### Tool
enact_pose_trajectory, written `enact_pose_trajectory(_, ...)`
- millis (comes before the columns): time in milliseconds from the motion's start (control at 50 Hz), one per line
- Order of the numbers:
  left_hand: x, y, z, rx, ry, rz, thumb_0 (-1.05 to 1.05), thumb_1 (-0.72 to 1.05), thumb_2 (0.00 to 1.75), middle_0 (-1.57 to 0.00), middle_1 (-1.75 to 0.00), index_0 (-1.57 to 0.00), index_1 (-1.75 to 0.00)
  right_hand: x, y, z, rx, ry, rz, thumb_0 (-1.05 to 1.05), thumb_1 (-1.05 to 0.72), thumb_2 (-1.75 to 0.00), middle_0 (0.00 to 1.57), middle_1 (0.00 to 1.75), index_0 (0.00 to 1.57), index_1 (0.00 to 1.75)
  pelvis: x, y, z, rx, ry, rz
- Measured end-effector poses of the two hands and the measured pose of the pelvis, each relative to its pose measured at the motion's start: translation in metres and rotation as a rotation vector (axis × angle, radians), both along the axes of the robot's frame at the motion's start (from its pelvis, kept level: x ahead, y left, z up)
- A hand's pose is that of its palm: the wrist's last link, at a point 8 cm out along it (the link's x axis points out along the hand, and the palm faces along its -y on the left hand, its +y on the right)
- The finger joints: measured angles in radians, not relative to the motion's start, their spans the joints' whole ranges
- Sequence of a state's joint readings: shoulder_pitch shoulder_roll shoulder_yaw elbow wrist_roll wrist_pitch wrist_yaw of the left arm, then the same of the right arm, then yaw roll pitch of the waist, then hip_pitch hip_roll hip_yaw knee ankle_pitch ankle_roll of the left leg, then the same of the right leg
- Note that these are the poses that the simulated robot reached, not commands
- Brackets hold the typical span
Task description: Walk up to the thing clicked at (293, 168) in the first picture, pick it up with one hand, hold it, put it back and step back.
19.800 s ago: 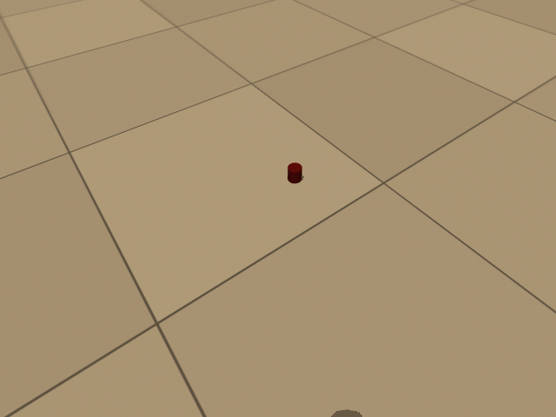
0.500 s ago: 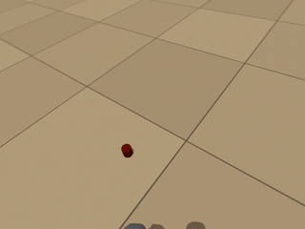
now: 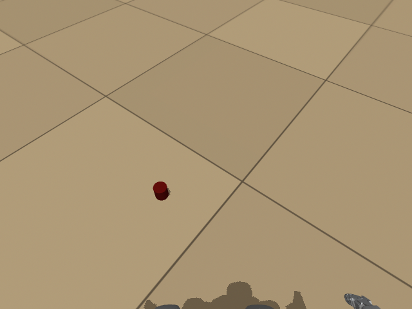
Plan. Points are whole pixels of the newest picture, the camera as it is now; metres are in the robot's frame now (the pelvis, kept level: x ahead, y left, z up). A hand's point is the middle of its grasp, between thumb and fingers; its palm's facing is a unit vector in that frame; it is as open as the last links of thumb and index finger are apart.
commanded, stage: walk up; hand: left
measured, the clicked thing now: (161, 191) +0.77 +0.26 -0.72
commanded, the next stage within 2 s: stand in 0.56 s
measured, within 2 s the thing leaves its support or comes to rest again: neither
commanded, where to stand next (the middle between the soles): +0.39 +0.01 m, yaw +1 degrees
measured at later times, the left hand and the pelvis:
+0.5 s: hand out of the picture +0.14 +0.27 -0.13, palm faces +0.05 -0.94 -0.34, open 7.4 cm; pelvis +0.02 +0.01 +0.02, yaw +1 degrees
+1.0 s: hand out of the picture +0.08 +0.26 -0.14, palm faces +0.01 -0.94 -0.34, open 7.4 cm; pelvis +0.02 +0.00 +0.02, yaw +1 degrees
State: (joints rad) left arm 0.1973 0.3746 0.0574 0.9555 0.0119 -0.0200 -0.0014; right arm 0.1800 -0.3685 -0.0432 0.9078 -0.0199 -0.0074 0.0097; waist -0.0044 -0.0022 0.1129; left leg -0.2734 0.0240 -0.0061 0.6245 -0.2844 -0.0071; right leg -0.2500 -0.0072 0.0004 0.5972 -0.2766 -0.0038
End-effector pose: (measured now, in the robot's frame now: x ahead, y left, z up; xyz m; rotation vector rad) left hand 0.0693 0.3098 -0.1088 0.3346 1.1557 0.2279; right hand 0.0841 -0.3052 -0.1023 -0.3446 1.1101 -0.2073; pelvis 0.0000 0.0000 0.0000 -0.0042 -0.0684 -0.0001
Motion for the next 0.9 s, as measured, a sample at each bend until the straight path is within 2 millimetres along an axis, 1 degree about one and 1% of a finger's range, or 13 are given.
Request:
enact_pose_trajectory(40, -0.004, -0.005, 0.002, 0.005, 0.005, 0.011, 0.01, 0.90, 0.90, -0.21, -0.30, -0.21, -0.30, 0.005, -0.003, -0.005, 0.009, 0.008, -0.011, 0.00, -0.90, -0.90, 0.20, 0.30, 0.20, 0.30, 0.003, -0.003, 0.000, -0.021, 0.000, 0.009)
enact_pose_trajectory(80, -0.007, -0.008, 0.004, 0.006, 0.016, 0.018, 0.01, 0.90, 0.89, -0.21, -0.30, -0.21, -0.30, 0.009, -0.002, -0.007, 0.021, 0.020, -0.011, 0.00, -0.90, -0.90, 0.20, 0.30, 0.20, 0.30, 0.008, -0.005, 0.001, -0.006, 0.008, 0.001)
enact_pose_trajectory(140, -0.005, -0.008, 0.006, 0.008, 0.028, 0.030, 0.01, 0.90, 0.89, -0.21, -0.30, -0.21, -0.30, 0.012, 0.001, -0.012, 0.035, 0.033, -0.008, 0.00, -0.91, -0.90, 0.20, 0.30, 0.20, 0.30, 0.013, -0.003, 0.003, -0.001, 0.020, 0.009)
enact_pose_trajectory(220, 0.010, -0.005, 0.008, -0.001, 0.007, 0.043, 0.01, 0.90, 0.89, -0.21, -0.30, -0.21, -0.30, 0.009, 0.010, -0.015, 0.042, 0.077, 0.001, 0.00, -0.91, -0.90, 0.20, 0.30, 0.20, 0.30, 0.016, 0.002, 0.005, 0.008, 0.021, 0.016)
enact_pose_trajectory(300, 0.028, -0.001, 0.010, -0.012, -0.021, 0.038, 0.01, 0.90, 0.89, -0.21, -0.30, -0.21, -0.30, 0.009, 0.020, -0.011, 0.052, 0.098, 0.003, 0.00, -0.91, -0.90, 0.20, 0.30, 0.20, 0.30, 0.018, 0.005, 0.009, 0.002, 0.024, 0.017)
enact_pose_trajectory(380, 0.044, 0.002, 0.011, -0.022, -0.047, 0.029, 0.01, 0.90, 0.89, -0.21, -0.30, -0.21, -0.30, 0.012, 0.026, -0.006, 0.049, 0.095, 0.004, 0.00, -0.90, -0.90, 0.20, 0.30, 0.20, 0.30, 0.018, 0.007, 0.012, 0.000, 0.024, 0.017)
enact_pose_trajectory(440, 0.051, 0.003, 0.012, -0.028, -0.061, 0.026, 0.01, 0.90, 0.90, -0.21, -0.30, -0.21, -0.30, 0.017, 0.028, -0.002, 0.042, 0.087, 0.006, 0.00, -0.90, -0.90, 0.20, 0.30, 0.20, 0.30, 0.018, 0.009, 0.013, -0.001, 0.024, 0.019)
enact_pose_trajectory(500, 0.054, 0.004, 0.013, -0.033, -0.065, 0.025, 0.01, 0.90, 0.90, -0.21, -0.30, -0.21, -0.30, 0.022, 0.028, 0.002, 0.036, 0.078, 0.009, 0.00, -0.90, -0.90, 0.20, 0.30, 0.20, 0.30, 0.018, 0.010, 0.015, -0.002, 0.023, 0.021)
enact_pose_trajectory(580, 0.049, 0.004, 0.012, -0.037, -0.047, 0.028, 0.01, 0.90, 0.90, -0.21, -0.30, -0.21, -0.30, 0.029, 0.028, 0.006, 0.030, 0.064, 0.014, 0.00, -0.90, -0.90, 0.20, 0.30, 0.20, 0.30, 0.018, 0.011, 0.017, -0.002, 0.023, 0.023)
enact_pose_trajectory(720, 0.024, 0.000, 0.009, -0.043, 0.044, 0.036, 0.01, 0.90, 0.90, -0.21, -0.30, -0.21, -0.30, 0.036, 0.025, 0.009, 0.035, 0.051, 0.021, 0.00, -0.90, -0.90, 0.20, 0.30, 0.20, 0.30, 0.020, 0.009, 0.021, 0.003, 0.025, 0.022)
enact_pose_trajectory(820, 0.010, -0.003, 0.008, -0.042, 0.083, 0.046, 0.01, 0.90, 0.90, -0.21, -0.30, -0.21, -0.30, 0.035, 0.022, 0.008, 0.037, 0.058, 0.017, 0.00, -0.90, -0.90, 0.20, 0.30, 0.20, 0.30, 0.020, 0.007, 0.022, 0.002, 0.023, 0.023)
enact_pose_trajectory(900, 0.003, -0.005, 0.009, -0.039, 0.098, 0.049, 0.01, 0.90, 0.90, -0.21, -0.30, -0.21, -0.30, 0.031, 0.019, 0.007, 0.038, 0.071, 0.017, 0.00, -0.90, -0.90, 0.20, 0.30, 0.20, 0.30, 0.020, 0.005, 0.022, 0.002, 0.023, 0.022)
